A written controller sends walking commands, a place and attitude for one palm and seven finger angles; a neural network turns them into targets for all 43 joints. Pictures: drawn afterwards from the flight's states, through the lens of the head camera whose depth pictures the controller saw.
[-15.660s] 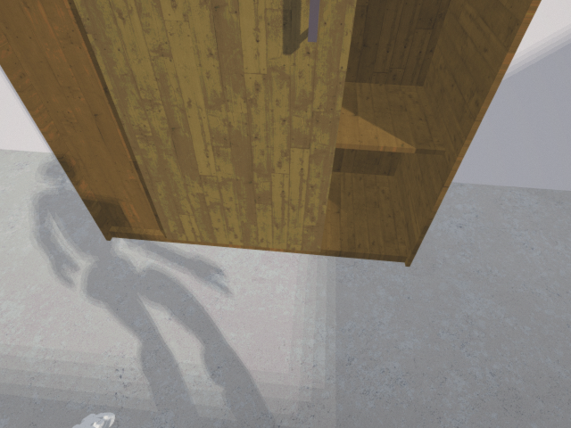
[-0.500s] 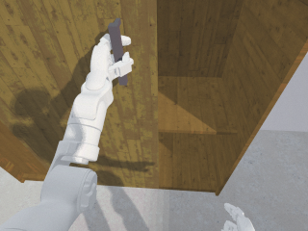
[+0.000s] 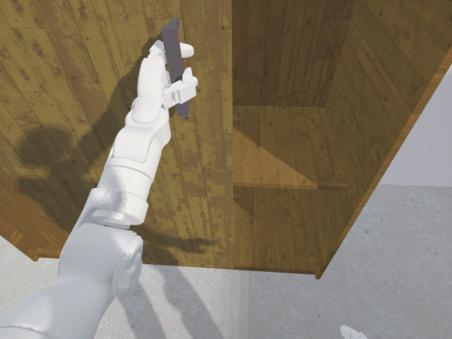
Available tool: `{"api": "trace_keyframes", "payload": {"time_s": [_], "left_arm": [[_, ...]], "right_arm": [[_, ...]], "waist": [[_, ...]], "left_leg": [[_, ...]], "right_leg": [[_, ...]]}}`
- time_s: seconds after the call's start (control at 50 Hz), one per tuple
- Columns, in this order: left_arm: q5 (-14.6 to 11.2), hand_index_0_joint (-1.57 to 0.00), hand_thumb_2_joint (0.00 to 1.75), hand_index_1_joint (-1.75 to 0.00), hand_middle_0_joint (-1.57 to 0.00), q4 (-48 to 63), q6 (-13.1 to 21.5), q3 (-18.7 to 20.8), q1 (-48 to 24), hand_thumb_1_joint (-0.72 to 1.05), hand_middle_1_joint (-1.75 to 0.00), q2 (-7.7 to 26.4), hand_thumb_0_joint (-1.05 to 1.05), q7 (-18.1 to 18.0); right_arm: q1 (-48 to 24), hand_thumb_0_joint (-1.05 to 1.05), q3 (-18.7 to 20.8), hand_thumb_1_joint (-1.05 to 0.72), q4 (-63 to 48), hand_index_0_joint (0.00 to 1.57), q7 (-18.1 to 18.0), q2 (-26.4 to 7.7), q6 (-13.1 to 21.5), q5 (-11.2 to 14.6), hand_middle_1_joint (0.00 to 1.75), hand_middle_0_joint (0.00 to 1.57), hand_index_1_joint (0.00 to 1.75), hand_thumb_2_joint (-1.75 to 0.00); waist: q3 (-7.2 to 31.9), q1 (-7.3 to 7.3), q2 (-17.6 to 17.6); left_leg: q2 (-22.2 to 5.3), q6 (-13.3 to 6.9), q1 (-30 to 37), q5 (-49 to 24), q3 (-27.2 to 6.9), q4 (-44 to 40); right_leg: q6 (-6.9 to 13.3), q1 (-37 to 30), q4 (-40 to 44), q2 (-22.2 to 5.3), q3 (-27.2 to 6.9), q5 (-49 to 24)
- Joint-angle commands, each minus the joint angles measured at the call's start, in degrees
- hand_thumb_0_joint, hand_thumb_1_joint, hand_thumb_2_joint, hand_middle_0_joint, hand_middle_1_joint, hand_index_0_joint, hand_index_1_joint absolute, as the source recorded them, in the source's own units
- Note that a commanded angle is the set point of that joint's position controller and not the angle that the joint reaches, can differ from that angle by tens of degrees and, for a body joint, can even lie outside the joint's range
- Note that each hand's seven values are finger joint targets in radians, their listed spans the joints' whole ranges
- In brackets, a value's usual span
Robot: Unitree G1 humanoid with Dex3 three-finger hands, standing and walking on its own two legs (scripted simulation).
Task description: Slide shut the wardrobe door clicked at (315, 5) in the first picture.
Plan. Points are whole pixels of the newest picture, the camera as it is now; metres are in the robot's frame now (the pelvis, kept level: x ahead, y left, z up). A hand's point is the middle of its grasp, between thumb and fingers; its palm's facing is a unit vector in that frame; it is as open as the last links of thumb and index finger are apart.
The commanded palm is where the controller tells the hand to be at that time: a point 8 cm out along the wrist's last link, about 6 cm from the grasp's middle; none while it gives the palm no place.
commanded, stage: step sideways, sliding the door along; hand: left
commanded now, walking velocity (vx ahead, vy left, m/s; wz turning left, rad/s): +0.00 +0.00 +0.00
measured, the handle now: (179, 69) +0.51 +0.13 +0.24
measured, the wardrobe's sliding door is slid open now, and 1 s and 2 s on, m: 0.37 0.34 0.19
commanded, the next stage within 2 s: none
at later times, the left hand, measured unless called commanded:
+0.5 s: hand (194, 87) +0.47 +0.09 +0.23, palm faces +0.24 -0.97 -0.07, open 6.1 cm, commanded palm +0.44 +0.08 +0.23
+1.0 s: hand (211, 87) +0.47 +0.07 +0.22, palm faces +0.39 -0.92 -0.09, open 6.6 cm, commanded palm +0.44 +0.02 +0.23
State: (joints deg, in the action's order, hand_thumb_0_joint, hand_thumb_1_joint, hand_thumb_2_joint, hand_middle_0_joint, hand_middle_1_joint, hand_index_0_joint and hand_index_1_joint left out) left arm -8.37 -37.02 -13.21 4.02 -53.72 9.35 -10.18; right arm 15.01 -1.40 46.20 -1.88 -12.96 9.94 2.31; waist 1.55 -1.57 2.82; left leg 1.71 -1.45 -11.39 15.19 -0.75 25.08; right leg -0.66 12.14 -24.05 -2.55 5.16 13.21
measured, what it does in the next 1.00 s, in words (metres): steps to the right: right foot, then left foot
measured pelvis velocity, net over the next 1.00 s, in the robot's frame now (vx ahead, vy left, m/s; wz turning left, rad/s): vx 0.10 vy -0.16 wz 0.18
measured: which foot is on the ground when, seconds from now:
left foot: down 0.00-0.76, up 0.78-0.86, down 0.88-1.00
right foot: down 0.00-0.50, up 0.52-0.68, down 0.70-1.00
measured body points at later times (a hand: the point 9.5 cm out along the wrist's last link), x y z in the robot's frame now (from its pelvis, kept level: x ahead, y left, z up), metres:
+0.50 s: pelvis +0.02 -0.07 -0.01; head +0.11 -0.08 +0.43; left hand +0.45 +0.15 +0.23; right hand +0.18 -0.30 -0.14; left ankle -0.01 +0.08 -0.73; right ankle +0.00 -0.13 -0.74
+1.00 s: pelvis +0.10 -0.16 -0.01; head +0.20 -0.15 +0.42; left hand +0.45 +0.11 +0.23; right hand +0.37 -0.31 -0.12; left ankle +0.03 +0.01 -0.74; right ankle +0.13 -0.25 -0.74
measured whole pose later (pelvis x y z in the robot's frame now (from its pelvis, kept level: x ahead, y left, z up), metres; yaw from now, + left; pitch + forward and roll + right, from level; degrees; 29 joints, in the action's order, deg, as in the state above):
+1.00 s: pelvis +0.10 -0.16 -0.01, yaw +10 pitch -2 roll +1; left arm -4.5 -0.3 -1.1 4.2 -38.4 11.1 -8.3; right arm 3.2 3.5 33.3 1.5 -13.2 7.1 3.1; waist -15.0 -8.7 2.8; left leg -6.9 4.8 -8.9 19.7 2.6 31.6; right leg 0.5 16.9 -38.6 0.0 2.7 17.2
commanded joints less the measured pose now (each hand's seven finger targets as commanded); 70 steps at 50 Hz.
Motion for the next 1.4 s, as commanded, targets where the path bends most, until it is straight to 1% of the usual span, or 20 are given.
{"api": "trace_keyframes", "payload": {"time_s": [0.0, 0.02, 0.08, 0.26, 0.34, 0.4, 0.46, 0.5, 0.66, 0.7, 0.74, 0.76, 0.82, 0.86, 0.92, 1.0, 1.06, 1.12, 1.18, 1.38], "left_arm": [[-1.42, -0.45, 0.90, -1.40, -0.45, 15.64, 5.72, -7.39, -39.41, 0.90, -1.40, -7.06, 0.00, 6.41], [4.11, -0.45, 0.90, -1.40, -0.45, 18.00, 13.86, 10.78, -35.88, 0.90, -1.40, 26.28, 0.00, 3.77], [4.00, -0.45, 0.90, -1.40, -0.45, 19.08, 20.51, -4.20, -29.17, 0.90, -1.40, 7.14, 0.00, 6.83], [3.45, -0.45, 0.90, -1.40, -0.45, 31.54, 22.72, -5.26, -32.67, 0.90, -1.40, 7.21, 0.00, 6.49], [3.83, -0.45, 0.90, -1.40, -0.45, 34.35, 22.42, -5.86, -32.18, 0.90, -1.40, 6.30, 0.00, 6.88], [4.09, -0.45, 0.90, -1.40, -0.45, 35.25, 23.28, -9.86, -30.59, 0.90, -1.40, 0.58, 0.00, 7.45], [3.57, -0.45, 0.90, -1.40, -0.45, 39.70, 23.91, -13.35, -30.45, 0.90, -1.40, -2.21, 0.00, 7.42], [2.88, -0.45, 0.90, -1.40, -0.45, 42.57, 24.07, -13.76, -31.35, 0.90, -1.40, -3.65, 0.00, 8.43], [4.21, -0.45, 0.90, -1.40, -0.45, 44.71, 22.92, -11.94, -26.17, 0.90, -1.40, -0.76, 0.00, 9.23], [5.07, -0.45, 0.90, -1.40, -0.45, 44.60, 22.41, -11.25, -25.72, 0.90, -1.40, 0.67, 0.00, 8.88], [4.72, -0.45, 0.90, -1.40, -0.45, 43.22, 21.70, -9.72, -21.47, 0.90, -1.40, 1.88, 0.00, 8.46], [4.77, -0.45, 0.90, -1.40, -0.45, 47.89, 21.81, -12.69, -20.68, 0.90, -1.40, -0.50, 0.00, 8.60], [4.46, -0.45, 0.90, -1.40, -0.45, 56.84, 22.88, -15.50, -19.32, 0.90, -1.40, -2.43, 0.00, 7.39], [3.64, -0.45, 0.90, -1.40, -0.45, 57.78, 23.16, -17.56, -15.71, 0.90, -1.40, -5.36, 0.00, 8.09], [4.46, -0.45, 0.90, -1.40, -0.45, 63.10, 24.25, -19.45, -15.65, 0.90, -1.40, -6.48, 0.00, 8.50], [5.65, -0.45, 0.90, -1.40, -0.45, 65.36, 24.31, -19.41, -8.48, 0.90, -1.40, -5.69, 0.00, 8.89], [6.09, -0.45, 0.90, -1.40, -0.45, 67.99, 24.54, -21.96, -1.63, 0.90, -1.40, -7.16, 0.00, 8.04], [5.79, -0.45, 0.90, -1.40, -0.45, 77.71, 24.96, -23.47, 0.93, 0.90, -1.40, -7.26, 0.00, 7.46], [5.88, -0.45, 0.90, -1.40, -0.45, 78.49, 26.59, -24.84, 5.75, 0.90, -1.40, -9.17, 0.00, 9.32], [8.02, -0.45, 0.90, -1.40, -0.45, 79.91, 28.37, -20.54, 9.30, 0.90, -1.40, -4.35, 0.00, 8.71]], "right_arm": [[-3.54, 0.00, 1.88, -0.90, -6.63, 0.20, -0.79, -6.34, 3.45, 0.00, 0.30, 0.20, 0.30, -0.90], [-2.15, 0.00, 2.22, -0.90, -8.75, 0.20, -0.52, -9.57, 2.20, -1.16, 0.30, 0.20, 0.30, -0.90], [-5.76, 0.00, 3.06, -0.90, -10.77, 0.20, -0.84, -7.27, 1.32, -1.05, 0.30, 0.20, 0.30, -0.90], [-7.69, 0.00, 3.55, -0.90, -14.31, 0.20, -0.46, -6.26, -2.41, -0.62, 0.30, 0.20, 0.30, -0.90], [-8.46, 0.00, 4.45, -0.90, -15.24, 0.20, 0.16, -6.33, -3.55, 0.72, 0.30, 0.20, 0.30, -0.90], [-11.46, 0.00, 3.78, -0.90, -14.96, 0.20, -0.31, -3.08, -3.41, 1.29, 0.30, 0.20, 0.30, -0.90], [-9.28, 0.00, 4.68, -0.90, -14.14, 0.20, -0.18, -4.98, -2.89, 1.00, 0.30, 0.20, 0.30, -0.90], [-8.65, 0.00, 5.64, -0.90, -15.68, 0.20, 2.47, -5.00, -3.93, -0.08, 0.30, 0.20, 0.30, -0.90], [-14.60, 0.00, 6.12, -0.90, -20.13, 0.20, 3.43, -6.44, -5.27, 1.19, 0.30, 0.20, 0.30, -0.90], [-14.86, 0.00, 6.04, -0.90, -19.31, 0.20, 2.87, -5.10, -4.54, 1.68, 0.30, 0.20, 0.30, -0.90], [-14.83, 0.00, 6.27, -0.90, -17.47, 0.20, 2.07, -3.53, -3.52, 2.05, 0.30, 0.20, 0.30, -0.90], [-15.07, 0.00, 5.13, -0.90, -17.86, 0.20, 1.39, -2.20, -3.00, 1.77, 0.30, 0.20, 0.30, -0.90], [-15.80, 0.00, 4.69, -0.90, -16.62, 0.20, 0.14, -2.91, -0.87, 0.50, 0.30, 0.20, 0.30, -0.90], [-15.33, 0.00, 6.53, -0.90, -18.29, 0.20, 1.83, -5.31, -1.23, 0.72, 0.30, 0.20, 0.30, -0.90], [-15.36, 0.00, 6.23, -0.90, -21.18, 0.20, 3.69, -4.67, 0.20, 0.66, 0.30, 0.20, 0.30, -0.90], [-15.13, 0.00, 5.85, -0.90, -22.01, 0.20, 3.93, -5.14, 0.79, 1.24, 0.30, 0.20, 0.30, -0.90], [-14.38, 0.00, 5.27, -0.90, -21.33, 0.20, 3.14, -2.50, -0.26, 1.29, 0.30, 0.20, 0.30, -0.90], [-15.49, 0.00, 5.20, -0.90, -20.95, 0.20, 2.22, -2.82, -0.12, 0.26, 0.30, 0.20, 0.30, -0.90], [-15.12, 0.00, 7.09, -0.90, -24.25, 0.20, 5.31, -5.28, -1.16, -0.24, 0.30, 0.20, 0.30, -0.90], [-18.29, 0.00, 4.26, -0.90, -23.85, 0.20, 5.62, -3.07, -0.62, -0.21, 0.30, 0.20, 0.30, -0.90]], "waist": [[20.76, 7.13, -1.55], [13.35, 3.03, 0.78], [15.84, 3.63, -1.75], [15.90, 4.35, 7.74], [19.86, 3.91, -6.51], [16.35, 2.30, -11.05], [22.37, 5.11, 1.68], [21.27, 4.92, 12.33], [15.60, 3.55, 9.32], [15.98, 3.70, 0.28], [16.99, 2.18, -17.66], [15.88, 2.27, -13.06], [21.05, 3.50, -5.89], [26.08, 2.28, 1.43], [18.84, 2.78, 13.10], [18.99, 2.52, -1.90], [17.85, 0.94, -16.13], [21.24, 3.06, -11.03], [23.02, 1.48, 4.61], [12.72, 3.05, 8.20]], "left_leg": [[-2.81, 2.79, 15.39, -24.59, -2.75, -0.57], [-5.56, -0.12, 4.43, -16.48, -1.37, -1.42], [-8.91, -1.75, 7.85, -13.34, -3.26, -1.88], [-17.78, -7.51, 23.96, -37.02, -10.53, 6.15], [-9.25, -1.39, 7.49, -33.31, 0.91, 18.61], [-3.87, -0.45, -7.78, 7.74, 0.82, 18.49], [-14.13, -4.56, 21.97, -39.28, -4.92, 3.50], [-25.79, -10.78, 39.77, -63.45, -15.22, 6.54], [-18.20, -2.85, 14.78, -41.76, 1.51, 12.79], [-10.21, 0.42, 8.13, -28.50, 5.18, 21.72], [-3.42, 2.18, -5.18, 11.39, 0.24, 28.80], [-3.49, 1.19, -6.71, 15.27, -0.79, 25.76], [-7.09, 0.53, 4.30, -9.53, 3.77, 0.84], [-19.91, -4.55, 26.49, -52.77, -2.64, 4.86], [-20.52, -4.76, 32.45, -62.03, 2.89, 8.29], [-14.43, -0.73, 20.17, -47.73, 7.75, 21.56], [-5.21, 1.60, -10.57, 12.90, 2.75, 24.12], [-8.83, 0.98, 2.65, -9.04, 4.50, 2.34], [-27.55, -6.67, 35.73, -71.45, -0.58, 3.21], [-23.38, -0.99, 18.38, -55.98, 11.65, 19.51]], "right_leg": [[2.30, 1.31, 0.89, 3.45, -1.48, -17.89], [1.34, 1.11, 1.28, 0.15, -4.36, -9.45], [0.57, 1.73, -3.71, 0.56, -3.72, -7.35], [2.68, 13.22, -11.08, 2.19, -5.18, 6.89], [5.10, -12.59, -0.49, -3.16, -8.92, -28.90], [7.68, -21.76, -4.08, -10.96, -13.66, -54.09], [1.10, 0.76, -19.29, -3.98, -4.29, -37.61], [1.44, 23.07, -31.56, 1.17, -9.15, 13.29], [1.34, -5.04, -10.02, 3.42, -0.82, -6.82], [2.09, -12.42, -3.48, -1.39, -4.33, -33.19], [7.47, -20.24, -3.70, -11.43, -18.93, -55.71], [7.30, -19.51, -5.09, -12.20, -19.06, -58.55], [4.42, -17.86, -15.65, -8.71, -11.69, -59.03], [-0.74, 2.55, -19.89, -1.69, -6.63, -19.05], [1.11, 10.97, -16.18, 1.51, -4.55, 4.46], [1.04, -5.02, -3.33, 0.25, -4.45, -35.49], [5.95, -23.87, -9.76, -12.76, -22.18, -80.02], [5.18, -16.71, -17.71, -8.47, -16.31, -68.45], [0.73, 18.08, -30.87, 2.16, -7.11, 11.01], [1.21, -0.31, -10.11, 2.73, 2.02, -13.24]]}}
